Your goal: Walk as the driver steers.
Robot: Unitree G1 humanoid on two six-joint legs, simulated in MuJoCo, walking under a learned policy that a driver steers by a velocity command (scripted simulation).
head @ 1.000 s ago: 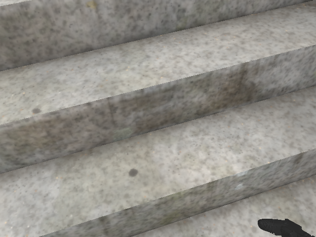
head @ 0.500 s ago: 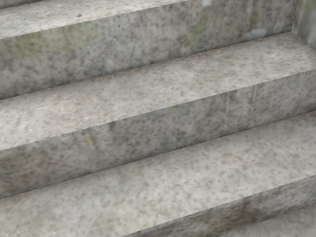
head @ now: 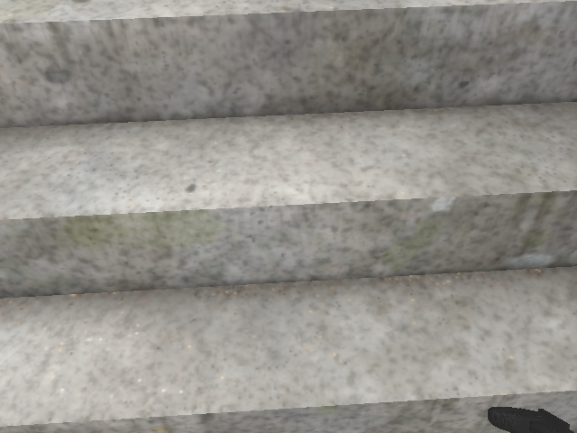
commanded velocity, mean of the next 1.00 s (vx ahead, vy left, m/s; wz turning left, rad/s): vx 0.46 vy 0.00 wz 0.59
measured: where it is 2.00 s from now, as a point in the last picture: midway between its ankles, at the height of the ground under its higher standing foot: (163, 232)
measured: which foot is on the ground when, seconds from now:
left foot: up 0.00-0.26, down 0.28-0.76, up 0.78-1.00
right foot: down 0.00-0.28, up 0.30-0.74, down 0.76-1.00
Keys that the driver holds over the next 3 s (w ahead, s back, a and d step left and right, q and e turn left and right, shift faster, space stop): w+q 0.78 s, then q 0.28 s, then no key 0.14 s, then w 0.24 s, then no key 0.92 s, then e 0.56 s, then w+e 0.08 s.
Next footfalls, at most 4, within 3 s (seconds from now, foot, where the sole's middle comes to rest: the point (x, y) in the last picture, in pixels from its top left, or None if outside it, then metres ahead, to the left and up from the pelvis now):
0.28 left None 0.30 0.11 -0.53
0.76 right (286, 336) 0.54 0.02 -0.33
1.22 left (96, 342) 0.55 0.34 -0.33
1.72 right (191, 172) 0.75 0.17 -0.13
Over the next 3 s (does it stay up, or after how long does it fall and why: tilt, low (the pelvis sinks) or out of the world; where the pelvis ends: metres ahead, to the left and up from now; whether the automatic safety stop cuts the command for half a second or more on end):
stays up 0.56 0.16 0.47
